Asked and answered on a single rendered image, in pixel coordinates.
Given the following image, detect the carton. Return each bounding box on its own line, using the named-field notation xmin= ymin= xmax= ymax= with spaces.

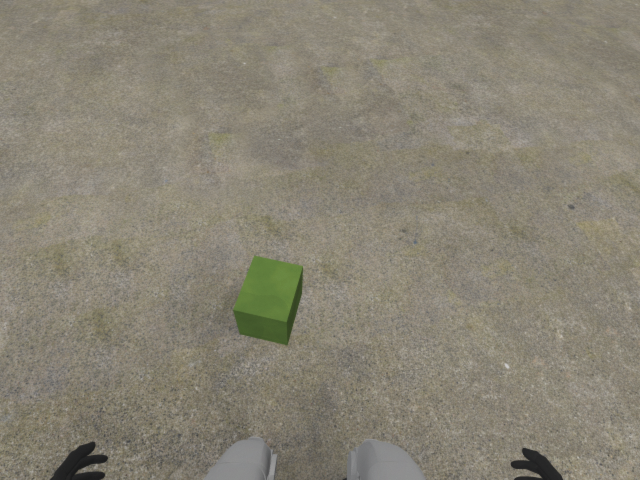
xmin=233 ymin=256 xmax=303 ymax=345

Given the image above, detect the left robot thigh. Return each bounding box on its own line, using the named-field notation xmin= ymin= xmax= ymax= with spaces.
xmin=204 ymin=440 xmax=278 ymax=480

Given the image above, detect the robot thigh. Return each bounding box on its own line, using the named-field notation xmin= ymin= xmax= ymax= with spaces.
xmin=204 ymin=440 xmax=278 ymax=480
xmin=347 ymin=441 xmax=426 ymax=480

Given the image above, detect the right robot thigh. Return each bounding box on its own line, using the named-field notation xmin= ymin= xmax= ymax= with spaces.
xmin=347 ymin=441 xmax=426 ymax=480

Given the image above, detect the right robot hand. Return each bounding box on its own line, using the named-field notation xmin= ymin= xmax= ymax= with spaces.
xmin=511 ymin=448 xmax=563 ymax=480

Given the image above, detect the left robot hand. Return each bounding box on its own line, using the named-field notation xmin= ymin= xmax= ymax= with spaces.
xmin=50 ymin=442 xmax=108 ymax=480

